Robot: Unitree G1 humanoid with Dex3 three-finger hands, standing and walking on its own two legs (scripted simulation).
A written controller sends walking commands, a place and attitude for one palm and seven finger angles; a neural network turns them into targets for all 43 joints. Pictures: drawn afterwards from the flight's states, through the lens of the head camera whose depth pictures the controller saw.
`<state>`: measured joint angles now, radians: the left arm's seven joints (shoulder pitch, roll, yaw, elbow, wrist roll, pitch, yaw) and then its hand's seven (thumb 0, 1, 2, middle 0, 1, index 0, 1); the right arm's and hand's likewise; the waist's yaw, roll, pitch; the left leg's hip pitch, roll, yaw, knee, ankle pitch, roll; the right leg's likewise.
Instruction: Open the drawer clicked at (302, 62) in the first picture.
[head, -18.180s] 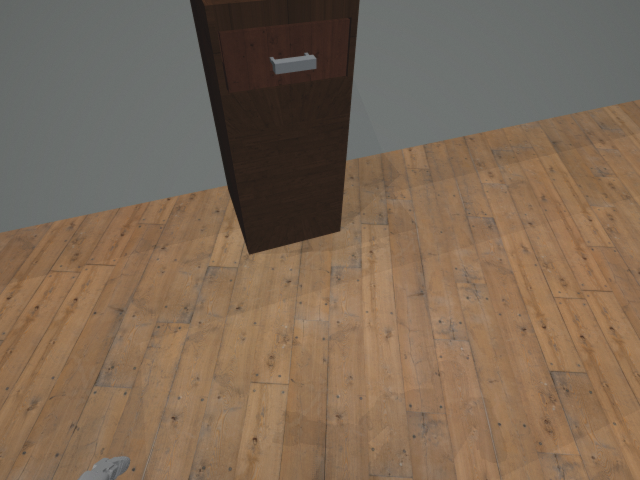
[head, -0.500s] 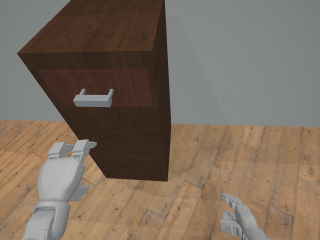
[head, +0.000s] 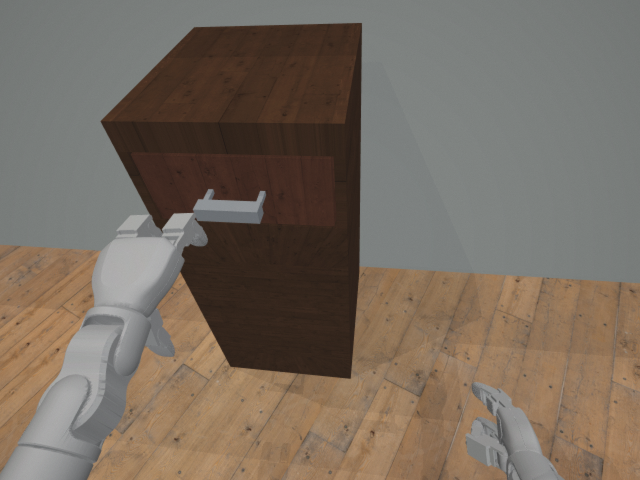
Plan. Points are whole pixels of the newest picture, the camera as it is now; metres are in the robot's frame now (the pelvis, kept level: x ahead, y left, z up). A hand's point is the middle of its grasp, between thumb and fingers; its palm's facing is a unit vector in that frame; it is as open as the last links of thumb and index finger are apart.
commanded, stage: raise the hand with hooked fingers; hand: left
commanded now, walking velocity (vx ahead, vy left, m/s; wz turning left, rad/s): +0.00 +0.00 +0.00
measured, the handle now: (232, 203) +0.55 +0.25 +0.02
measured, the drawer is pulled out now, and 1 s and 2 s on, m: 0.00 0.00 0.00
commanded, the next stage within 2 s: move the hooked fingers above the handle in 0.56 s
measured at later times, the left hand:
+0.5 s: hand (151, 275) +0.30 +0.25 +0.13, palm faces +0.07 -0.06 -1.00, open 13.9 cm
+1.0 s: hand (178, 244) +0.35 +0.23 +0.13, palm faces +0.06 -0.03 -1.00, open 13.9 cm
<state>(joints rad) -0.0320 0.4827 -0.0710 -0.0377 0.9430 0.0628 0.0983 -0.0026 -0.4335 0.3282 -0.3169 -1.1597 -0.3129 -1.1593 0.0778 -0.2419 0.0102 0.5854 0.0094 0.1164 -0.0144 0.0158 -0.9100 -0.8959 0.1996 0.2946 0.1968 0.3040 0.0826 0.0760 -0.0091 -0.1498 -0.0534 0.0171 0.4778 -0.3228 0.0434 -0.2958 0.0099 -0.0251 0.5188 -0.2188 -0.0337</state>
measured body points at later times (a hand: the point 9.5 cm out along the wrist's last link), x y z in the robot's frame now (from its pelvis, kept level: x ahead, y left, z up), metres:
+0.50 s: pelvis -0.01 +0.01 +0.01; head +0.01 -0.01 +0.45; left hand +0.29 +0.25 +0.18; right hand +0.17 -0.21 -0.11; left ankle -0.04 +0.09 -0.74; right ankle +0.04 -0.10 -0.74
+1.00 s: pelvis -0.01 -0.01 +0.00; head +0.02 -0.04 +0.45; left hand +0.34 +0.23 +0.18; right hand +0.18 -0.23 -0.11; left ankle -0.04 +0.09 -0.74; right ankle +0.04 -0.10 -0.74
